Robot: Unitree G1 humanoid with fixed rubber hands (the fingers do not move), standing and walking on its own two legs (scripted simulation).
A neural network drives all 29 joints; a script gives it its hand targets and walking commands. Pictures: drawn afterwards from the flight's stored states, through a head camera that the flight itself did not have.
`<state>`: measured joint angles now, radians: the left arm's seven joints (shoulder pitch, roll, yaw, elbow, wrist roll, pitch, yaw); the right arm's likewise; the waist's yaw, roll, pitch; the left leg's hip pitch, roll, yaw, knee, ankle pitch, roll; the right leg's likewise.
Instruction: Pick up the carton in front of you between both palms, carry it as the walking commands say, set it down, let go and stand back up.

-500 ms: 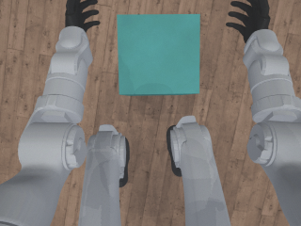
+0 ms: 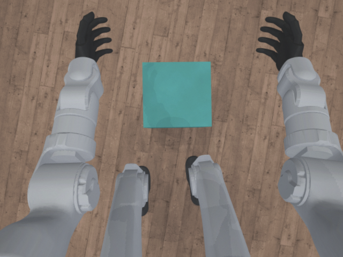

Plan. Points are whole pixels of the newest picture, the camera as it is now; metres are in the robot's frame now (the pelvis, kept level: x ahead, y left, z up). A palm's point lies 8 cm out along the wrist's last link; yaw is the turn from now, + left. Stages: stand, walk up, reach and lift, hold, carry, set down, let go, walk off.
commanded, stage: set down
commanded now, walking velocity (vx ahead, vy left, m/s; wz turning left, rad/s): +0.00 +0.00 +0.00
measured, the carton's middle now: (175, 100) +0.46 -0.05 -0.45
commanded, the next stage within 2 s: let go in 0.14 s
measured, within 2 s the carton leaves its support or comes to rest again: neither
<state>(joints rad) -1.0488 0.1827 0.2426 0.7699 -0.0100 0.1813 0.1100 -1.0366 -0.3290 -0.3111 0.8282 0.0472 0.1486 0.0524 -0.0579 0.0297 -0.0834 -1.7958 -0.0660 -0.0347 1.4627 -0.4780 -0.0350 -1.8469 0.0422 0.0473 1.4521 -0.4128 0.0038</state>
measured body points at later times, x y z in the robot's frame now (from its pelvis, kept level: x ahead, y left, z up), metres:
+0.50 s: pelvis +0.05 -0.01 +0.13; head +0.29 -0.03 +0.51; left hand +0.44 +0.16 +0.01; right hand +0.41 -0.27 +0.01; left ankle +0.07 +0.13 -0.54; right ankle +0.09 -0.11 -0.54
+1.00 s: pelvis +0.10 +0.01 +0.20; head +0.16 +0.01 +0.65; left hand +0.30 +0.24 +0.12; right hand +0.27 -0.23 +0.12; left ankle +0.07 +0.13 -0.54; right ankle +0.09 -0.11 -0.54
